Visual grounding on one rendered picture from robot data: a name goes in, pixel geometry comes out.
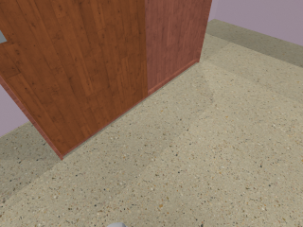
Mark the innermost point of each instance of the wardrobe door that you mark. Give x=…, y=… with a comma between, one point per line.
x=173, y=30
x=74, y=64

